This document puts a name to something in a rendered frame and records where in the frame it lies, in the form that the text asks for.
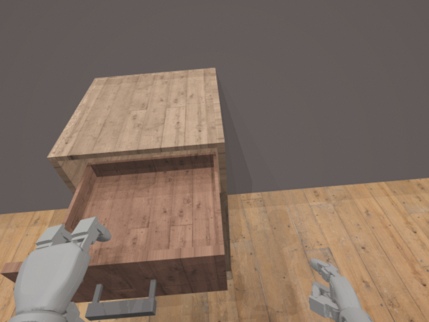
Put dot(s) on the drawer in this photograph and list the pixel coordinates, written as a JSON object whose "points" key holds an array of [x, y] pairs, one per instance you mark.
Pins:
{"points": [[164, 216]]}

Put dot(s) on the robot right forearm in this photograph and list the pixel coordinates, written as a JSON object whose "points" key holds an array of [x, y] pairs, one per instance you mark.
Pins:
{"points": [[354, 315]]}

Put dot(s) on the handle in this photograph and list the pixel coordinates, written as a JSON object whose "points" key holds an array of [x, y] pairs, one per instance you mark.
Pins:
{"points": [[121, 309]]}

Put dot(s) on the left robot hand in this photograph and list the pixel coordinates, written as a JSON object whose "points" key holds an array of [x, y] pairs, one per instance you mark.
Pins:
{"points": [[49, 277]]}

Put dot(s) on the cabinet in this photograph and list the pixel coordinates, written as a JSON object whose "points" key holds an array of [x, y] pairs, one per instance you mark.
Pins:
{"points": [[145, 116]]}

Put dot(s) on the right robot hand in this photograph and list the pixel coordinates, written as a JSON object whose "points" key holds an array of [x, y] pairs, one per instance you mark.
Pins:
{"points": [[329, 302]]}

